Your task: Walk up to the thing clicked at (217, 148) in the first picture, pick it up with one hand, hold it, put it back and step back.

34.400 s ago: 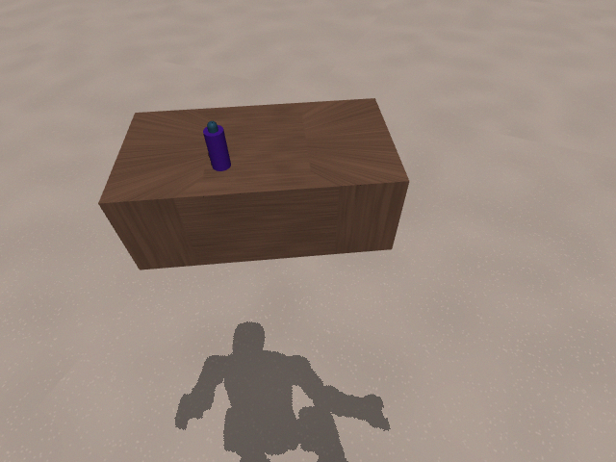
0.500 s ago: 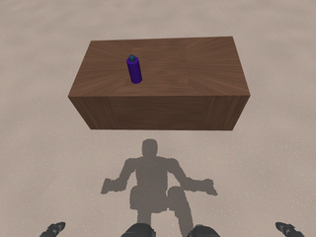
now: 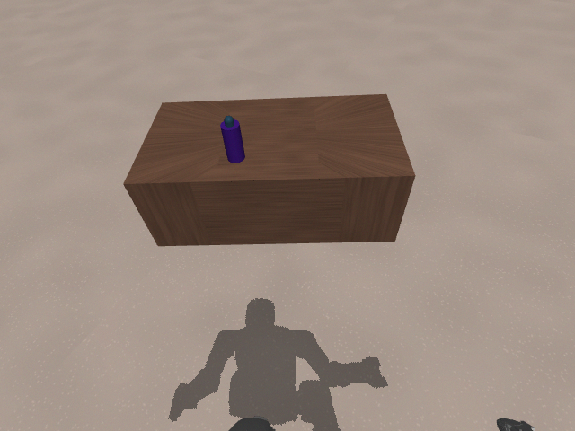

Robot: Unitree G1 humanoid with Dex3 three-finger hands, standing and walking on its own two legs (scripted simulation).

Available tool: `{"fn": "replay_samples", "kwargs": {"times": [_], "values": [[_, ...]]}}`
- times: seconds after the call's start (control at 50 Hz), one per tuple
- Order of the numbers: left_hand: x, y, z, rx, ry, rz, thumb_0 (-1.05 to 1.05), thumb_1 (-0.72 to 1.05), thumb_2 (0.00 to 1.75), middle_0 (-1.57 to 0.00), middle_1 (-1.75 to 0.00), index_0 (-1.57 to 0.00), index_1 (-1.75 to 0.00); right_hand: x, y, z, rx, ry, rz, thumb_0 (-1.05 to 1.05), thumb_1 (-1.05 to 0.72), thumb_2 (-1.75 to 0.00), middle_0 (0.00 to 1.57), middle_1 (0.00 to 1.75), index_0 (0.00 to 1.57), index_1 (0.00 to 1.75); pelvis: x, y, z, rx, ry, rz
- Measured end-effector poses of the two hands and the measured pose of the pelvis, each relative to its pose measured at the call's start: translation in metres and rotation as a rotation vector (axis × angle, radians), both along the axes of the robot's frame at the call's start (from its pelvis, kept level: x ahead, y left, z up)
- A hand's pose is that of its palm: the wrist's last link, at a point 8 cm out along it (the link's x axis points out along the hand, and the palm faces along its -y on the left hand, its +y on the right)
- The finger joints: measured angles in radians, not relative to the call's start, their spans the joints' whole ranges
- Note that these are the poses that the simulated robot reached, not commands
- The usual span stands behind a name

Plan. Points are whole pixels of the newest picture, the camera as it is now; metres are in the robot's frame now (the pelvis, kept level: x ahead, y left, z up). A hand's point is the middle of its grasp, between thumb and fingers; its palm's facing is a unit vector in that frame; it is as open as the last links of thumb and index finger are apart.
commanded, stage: step back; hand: left
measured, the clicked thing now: (232, 138) +1.11 +0.30 -0.28
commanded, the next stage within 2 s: stand in 0.82 s
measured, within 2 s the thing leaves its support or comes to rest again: neither
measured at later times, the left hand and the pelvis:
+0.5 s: hand out of the picture +0.05 +0.31 -0.15, palm faces +0.04 -0.93 -0.38, open 7.4 cm; pelvis +0.01 +0.03 +0.00, yaw +3 degrees
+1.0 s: hand out of the picture +0.13 +0.29 -0.14, palm faces +0.07 -0.94 -0.34, open 7.4 cm; pelvis +0.04 +0.03 +0.01, yaw +4 degrees
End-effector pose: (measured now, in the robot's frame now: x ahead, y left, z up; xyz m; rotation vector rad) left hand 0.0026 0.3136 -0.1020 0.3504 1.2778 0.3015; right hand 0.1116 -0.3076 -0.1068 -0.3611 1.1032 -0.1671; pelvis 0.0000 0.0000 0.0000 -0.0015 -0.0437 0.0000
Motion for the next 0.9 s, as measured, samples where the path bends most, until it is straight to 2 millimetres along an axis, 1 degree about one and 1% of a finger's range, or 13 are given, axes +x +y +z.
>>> {"fn": "replay_samples", "kwargs": {"times": [0.04, 0.1, 0.18, 0.26, 0.3, 0.36, 0.42, 0.48, 0.6, 0.68, 0.78, 0.84, 0.9], "values": [[-0.010, 0.000, 0.005, 0.008, 0.009, 0.017, 0.01, 0.90, 0.90, -0.20, -0.30, -0.21, -0.30, -0.013, -0.003, -0.003, 0.010, 0.026, -0.012, 0.01, -0.90, -0.90, 0.20, 0.30, 0.21, 0.30, -0.002, 0.001, 0.003, 0.006, -0.004, 0.011], [-0.015, 0.005, 0.009, 0.019, -0.004, 0.033, 0.01, 0.90, 0.90, -0.21, -0.30, -0.21, -0.30, -0.029, -0.003, -0.010, 0.008, 0.077, -0.009, 0.01, -0.90, -0.90, 0.20, 0.30, 0.20, 0.30, -0.005, 0.004, 0.002, 0.001, -0.007, 0.043], [-0.015, 0.020, 0.006, 0.024, -0.034, 0.048, 0.01, 0.90, 0.90, -0.21, -0.30, -0.21, -0.30, -0.037, 0.008, -0.015, 0.006, 0.140, 0.021, 0.01, -0.90, -0.90, 0.20, 0.30, 0.20, 0.30, -0.007, 0.012, -0.002, -0.005, -0.007, 0.083], [-0.007, 0.038, -0.005, 0.014, -0.036, 0.047, 0.01, 0.90, 0.90, -0.20, -0.30, -0.21, -0.30, -0.030, 0.028, -0.013, 0.005, 0.129, 0.033, 0.01, -0.90, -0.90, 0.20, 0.30, 0.20, 0.30, -0.007, 0.024, -0.006, 0.030, -0.015, 0.085], [-0.001, 0.041, -0.009, 0.001, -0.029, 0.040, 0.01, 0.90, 0.90, -0.20, -0.30, -0.21, -0.30, -0.025, 0.037, -0.009, 0.009, 0.084, 0.030, 0.01, -0.90, -0.90, 0.20, 0.30, 0.21, 0.30, -0.007, 0.030, -0.005, 0.025, -0.019, 0.078], [0.014, 0.043, -0.007, -0.018, -0.042, 0.021, 0.01, 0.90, 0.90, -0.20, -0.30, -0.21, -0.30, -0.024, 0.044, 0.001, 0.010, 0.053, 0.020, 0.01, -0.90, -0.90, 0.20, 0.30, 0.21, 0.30, -0.005, 0.033, 0.001, 0.003, -0.015, 0.079], [0.028, 0.042, -0.006, -0.036, -0.070, -0.001, 0.01, 0.91, 0.90, -0.20, -0.30, -0.21, -0.30, -0.021, 0.044, 0.008, 0.002, 0.044, 0.013, 0.01, -0.90, -0.90, 0.21, 0.30, 0.21, 0.30, 0.000, 0.033, 0.004, 0.006, -0.008, 0.065], [0.039, 0.038, -0.006, -0.042, -0.073, -0.013, 0.01, 0.91, 0.90, -0.20, -0.30, -0.21, -0.30, -0.016, 0.040, 0.009, -0.005, 0.040, 0.009, 0.01, -0.90, -0.90, 0.21, 0.30, 0.21, 0.30, 0.005, 0.030, 0.004, 0.011, -0.004, 0.059], [0.051, 0.021, -0.008, -0.022, -0.070, -0.001, 0.01, 0.91, 0.90, -0.20, -0.30, -0.21, -0.30, 0.001, 0.026, -0.008, 0.007, 0.054, -0.010, 0.01, -0.90, -0.90, 0.20, 0.30, 0.21, 0.30, 0.018, 0.019, -0.003, -0.015, -0.010, 0.059], [0.060, 0.013, -0.004, -0.027, -0.073, 0.005, 0.01, 0.90, 0.90, -0.20, -0.30, -0.21, -0.30, 0.014, 0.030, -0.013, 0.027, 0.072, -0.003, 0.01, -0.90, -0.90, 0.20, 0.30, 0.20, 0.30, 0.027, 0.017, -0.001, 0.008, 0.009, 0.053], [0.085, 0.017, -0.005, -0.035, -0.108, 0.008, 0.01, 0.90, 0.90, -0.20, -0.30, -0.21, -0.30, 0.022, 0.037, -0.018, 0.022, 0.097, 0.016, 0.01, -0.90, -0.90, 0.20, 0.30, 0.20, 0.30, 0.033, 0.024, -0.002, 0.005, 0.021, 0.083], [0.100, 0.022, -0.004, -0.039, -0.142, 0.013, 0.01, 0.90, 0.90, -0.20, -0.30, -0.21, -0.30, 0.023, 0.043, -0.015, 0.018, 0.107, 0.019, 0.01, -0.90, -0.90, 0.20, 0.30, 0.21, 0.30, 0.034, 0.027, 0.000, 0.009, 0.020, 0.080], [0.109, 0.025, -0.003, -0.053, -0.145, 0.007, 0.01, 0.90, 0.90, -0.20, -0.30, -0.21, -0.30, 0.026, 0.048, -0.007, 0.018, 0.095, 0.016, 0.01, -0.90, -0.90, 0.20, 0.30, 0.21, 0.30, 0.036, 0.030, 0.004, 0.006, 0.016, 0.071]]}}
